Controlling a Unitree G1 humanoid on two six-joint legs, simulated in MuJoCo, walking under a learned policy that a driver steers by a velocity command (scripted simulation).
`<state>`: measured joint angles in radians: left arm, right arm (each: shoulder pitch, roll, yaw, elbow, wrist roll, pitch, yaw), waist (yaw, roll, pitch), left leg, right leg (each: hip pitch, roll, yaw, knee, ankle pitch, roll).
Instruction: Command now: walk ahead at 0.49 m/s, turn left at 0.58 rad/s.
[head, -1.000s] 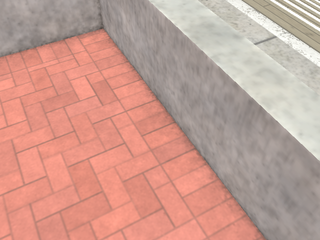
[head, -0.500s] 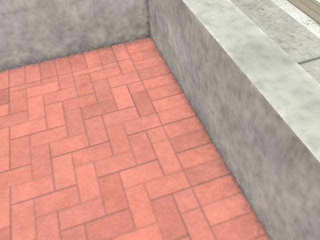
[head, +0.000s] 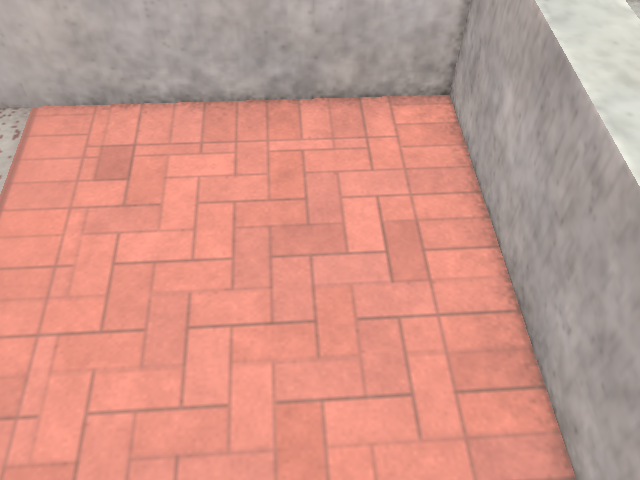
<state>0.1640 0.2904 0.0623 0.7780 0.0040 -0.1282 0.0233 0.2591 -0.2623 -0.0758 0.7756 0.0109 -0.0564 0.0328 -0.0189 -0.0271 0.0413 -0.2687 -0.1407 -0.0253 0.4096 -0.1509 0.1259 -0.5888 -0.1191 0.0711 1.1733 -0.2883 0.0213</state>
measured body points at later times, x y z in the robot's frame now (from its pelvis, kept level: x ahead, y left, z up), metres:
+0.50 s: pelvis +0.28 -0.04 +0.00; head +0.31 -0.04 +0.45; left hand +0.35 +0.25 -0.10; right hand +0.42 -0.29 -0.12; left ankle +0.19 +0.08 -0.65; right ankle +0.34 -0.12 -0.74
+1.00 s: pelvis +0.37 +0.02 -0.01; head +0.38 +0.03 +0.44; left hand +0.40 +0.29 -0.14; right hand +0.59 -0.18 -0.10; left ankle +0.39 +0.13 -0.74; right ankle +0.34 -0.12 -0.74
